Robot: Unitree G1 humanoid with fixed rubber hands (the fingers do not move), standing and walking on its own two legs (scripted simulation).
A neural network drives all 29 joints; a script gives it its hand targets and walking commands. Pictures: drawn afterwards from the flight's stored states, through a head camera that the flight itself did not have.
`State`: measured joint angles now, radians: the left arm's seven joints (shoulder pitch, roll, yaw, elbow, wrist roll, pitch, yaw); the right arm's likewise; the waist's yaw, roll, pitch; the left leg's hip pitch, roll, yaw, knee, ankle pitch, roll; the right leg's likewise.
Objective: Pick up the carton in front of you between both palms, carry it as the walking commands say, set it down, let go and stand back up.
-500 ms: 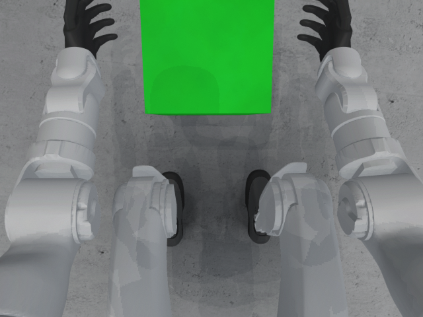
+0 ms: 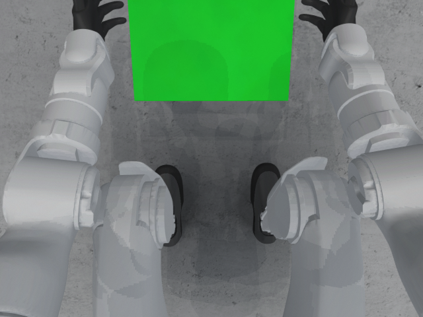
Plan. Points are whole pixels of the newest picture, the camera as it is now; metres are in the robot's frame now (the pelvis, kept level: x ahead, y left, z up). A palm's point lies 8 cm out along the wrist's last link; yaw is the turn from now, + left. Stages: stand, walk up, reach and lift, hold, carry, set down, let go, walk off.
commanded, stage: reach and lift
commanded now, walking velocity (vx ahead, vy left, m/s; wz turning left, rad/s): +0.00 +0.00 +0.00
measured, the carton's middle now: (209, 42) +0.51 +0.01 -0.24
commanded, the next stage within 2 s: none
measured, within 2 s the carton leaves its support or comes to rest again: leaves its support in 0.60 s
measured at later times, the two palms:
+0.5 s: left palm (108, 24) +0.52 +0.16 -0.17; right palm (316, 19) +0.52 -0.14 -0.17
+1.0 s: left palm (21, 17) +0.47 +0.17 +0.01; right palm out of the picture +0.49 -0.13 +0.02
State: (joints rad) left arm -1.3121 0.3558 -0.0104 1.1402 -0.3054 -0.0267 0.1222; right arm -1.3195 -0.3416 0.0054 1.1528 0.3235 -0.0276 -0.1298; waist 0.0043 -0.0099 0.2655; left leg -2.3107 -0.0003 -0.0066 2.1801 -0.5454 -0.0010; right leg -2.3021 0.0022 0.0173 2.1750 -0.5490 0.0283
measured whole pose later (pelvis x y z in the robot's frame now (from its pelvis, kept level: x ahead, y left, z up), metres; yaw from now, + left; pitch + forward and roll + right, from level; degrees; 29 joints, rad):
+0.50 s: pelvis -0.01 +0.00 +0.00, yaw +0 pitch +38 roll -1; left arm -1.43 0.29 0.03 1.24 -0.23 -0.01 0.15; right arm -1.43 -0.25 -0.07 1.24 0.24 -0.02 -0.19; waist 0.01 -0.01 0.28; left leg -2.31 -0.01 -0.02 2.15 -0.51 -0.01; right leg -2.30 0.00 0.01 2.15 -0.51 0.02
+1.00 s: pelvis +0.00 -0.01 +0.08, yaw +3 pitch +40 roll +0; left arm -1.03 0.04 0.42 0.82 0.15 0.28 0.07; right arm -1.04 -0.03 -0.44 0.82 -0.14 0.26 -0.11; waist 0.01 -0.02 -0.14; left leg -2.11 -0.05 -0.03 1.91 -0.50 -0.03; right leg -2.10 0.08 0.05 1.93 -0.53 0.04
